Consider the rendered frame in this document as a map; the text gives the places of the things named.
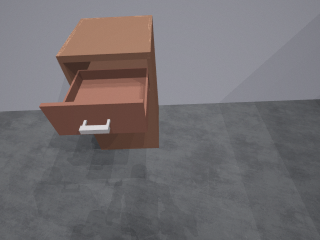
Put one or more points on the handle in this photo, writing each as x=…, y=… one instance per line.
x=94, y=129

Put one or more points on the cabinet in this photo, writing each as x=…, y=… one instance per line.
x=114, y=43

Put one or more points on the drawer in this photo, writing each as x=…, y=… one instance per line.
x=96, y=95

